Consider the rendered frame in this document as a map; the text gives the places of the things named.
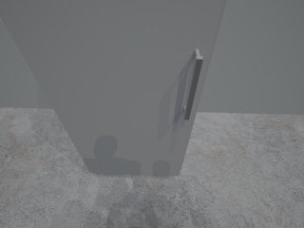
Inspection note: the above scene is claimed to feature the fridge door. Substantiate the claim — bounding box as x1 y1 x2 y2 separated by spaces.
0 0 224 176

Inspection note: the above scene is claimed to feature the handle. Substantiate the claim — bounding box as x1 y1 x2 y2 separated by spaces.
183 48 203 121

